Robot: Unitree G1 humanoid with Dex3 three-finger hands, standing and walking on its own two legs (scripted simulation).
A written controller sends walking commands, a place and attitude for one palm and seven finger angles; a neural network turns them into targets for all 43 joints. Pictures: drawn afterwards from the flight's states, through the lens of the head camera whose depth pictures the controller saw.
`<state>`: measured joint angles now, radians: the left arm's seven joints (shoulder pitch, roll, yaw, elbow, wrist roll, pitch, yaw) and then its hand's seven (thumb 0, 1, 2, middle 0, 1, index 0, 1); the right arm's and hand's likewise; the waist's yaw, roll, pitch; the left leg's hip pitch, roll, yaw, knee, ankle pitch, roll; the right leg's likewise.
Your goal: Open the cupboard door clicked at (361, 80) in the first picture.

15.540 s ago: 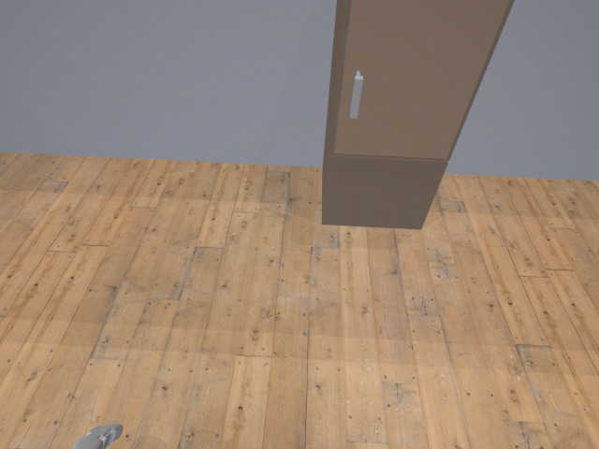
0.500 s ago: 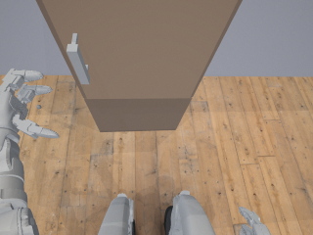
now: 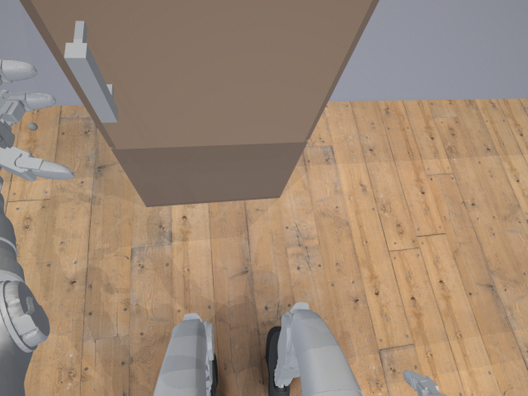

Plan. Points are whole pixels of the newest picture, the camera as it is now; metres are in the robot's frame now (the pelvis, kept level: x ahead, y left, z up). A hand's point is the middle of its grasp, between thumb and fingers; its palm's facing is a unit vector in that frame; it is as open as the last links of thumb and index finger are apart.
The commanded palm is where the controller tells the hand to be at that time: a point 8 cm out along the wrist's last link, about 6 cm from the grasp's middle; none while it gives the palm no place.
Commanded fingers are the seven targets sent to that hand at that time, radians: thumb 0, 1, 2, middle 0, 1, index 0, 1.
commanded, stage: move the hooked fingers beside the handle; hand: left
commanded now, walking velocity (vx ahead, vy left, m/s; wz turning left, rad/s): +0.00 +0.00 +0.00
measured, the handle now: (96, 75) +0.55 +0.23 +0.04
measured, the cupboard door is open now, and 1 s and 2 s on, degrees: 0 0 0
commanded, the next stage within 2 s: slide the fingers in behind the handle in 1.00 s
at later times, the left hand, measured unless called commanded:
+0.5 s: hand (40, 108) +0.50 +0.30 +0.03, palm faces +0.10 -0.99 -0.03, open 13.9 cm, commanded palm +0.48 +0.32 +0.03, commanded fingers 0.00 -0.50 0.30 -0.30 -1.20 -0.30 -1.20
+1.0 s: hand (42, 111) +0.49 +0.29 +0.03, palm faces +0.12 -0.99 -0.03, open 13.9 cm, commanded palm +0.48 +0.32 +0.04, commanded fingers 0.00 -0.50 0.30 -0.30 -1.20 -0.30 -1.20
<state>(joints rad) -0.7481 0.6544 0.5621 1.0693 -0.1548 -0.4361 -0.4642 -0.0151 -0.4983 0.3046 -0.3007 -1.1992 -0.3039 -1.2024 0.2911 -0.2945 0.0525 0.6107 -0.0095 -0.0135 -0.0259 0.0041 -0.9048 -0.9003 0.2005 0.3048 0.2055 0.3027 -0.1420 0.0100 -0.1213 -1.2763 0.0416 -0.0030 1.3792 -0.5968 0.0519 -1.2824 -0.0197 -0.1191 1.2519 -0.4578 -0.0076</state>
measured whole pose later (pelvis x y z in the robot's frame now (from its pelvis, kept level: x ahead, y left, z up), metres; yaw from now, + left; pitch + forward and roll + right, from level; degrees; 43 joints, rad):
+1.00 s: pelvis +0.01 +0.01 +0.00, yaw -1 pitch +29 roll -6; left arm -0.80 0.66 0.57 1.08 -0.11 -0.44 -0.39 -0.02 -0.50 0.30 -0.30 -1.20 -0.31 -1.20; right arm 0.28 -0.27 0.07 0.58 -0.02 0.06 0.00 0.00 -0.91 -0.90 0.20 0.30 0.21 0.30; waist -0.17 0.01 -0.12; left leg -1.29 0.05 -0.01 1.38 -0.60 0.06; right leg -1.29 -0.01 -0.12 1.23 -0.45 0.00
